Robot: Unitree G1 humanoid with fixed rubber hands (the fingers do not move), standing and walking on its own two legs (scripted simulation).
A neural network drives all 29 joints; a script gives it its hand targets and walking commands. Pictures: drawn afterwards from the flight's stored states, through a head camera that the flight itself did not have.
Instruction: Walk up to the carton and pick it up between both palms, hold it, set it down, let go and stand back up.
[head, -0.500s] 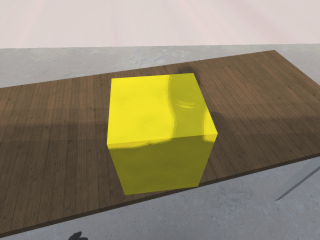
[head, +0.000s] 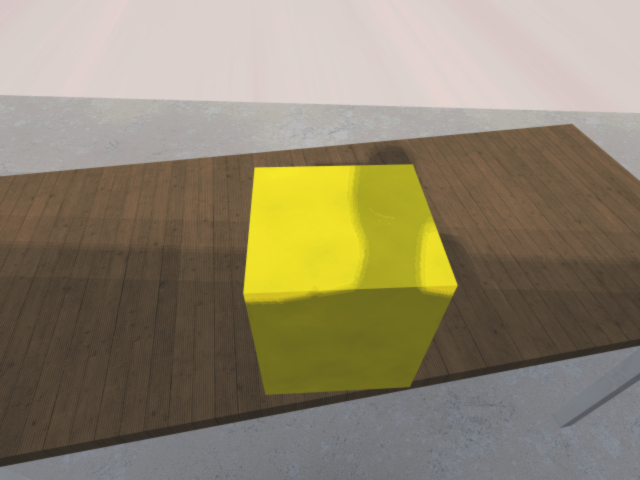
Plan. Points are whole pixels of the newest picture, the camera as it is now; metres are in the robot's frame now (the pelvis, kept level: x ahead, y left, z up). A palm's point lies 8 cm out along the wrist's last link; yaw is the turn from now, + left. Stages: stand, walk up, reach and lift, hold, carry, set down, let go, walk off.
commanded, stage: walk up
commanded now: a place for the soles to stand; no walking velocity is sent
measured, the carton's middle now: (336, 283) +0.38 -0.01 +0.04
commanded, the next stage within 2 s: none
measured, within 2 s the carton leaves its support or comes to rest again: neither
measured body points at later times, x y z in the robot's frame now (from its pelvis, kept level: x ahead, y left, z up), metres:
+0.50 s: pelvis -0.04 -0.10 -0.02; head +0.01 -0.11 +0.43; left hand +0.10 +0.16 -0.13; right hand +0.07 -0.40 -0.14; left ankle -0.02 +0.12 -0.72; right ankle -0.01 -0.24 -0.74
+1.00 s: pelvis -0.11 -0.07 -0.01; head -0.11 -0.06 +0.44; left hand -0.09 +0.20 -0.15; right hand -0.05 -0.33 -0.14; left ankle -0.13 +0.04 -0.73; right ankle -0.03 -0.22 -0.71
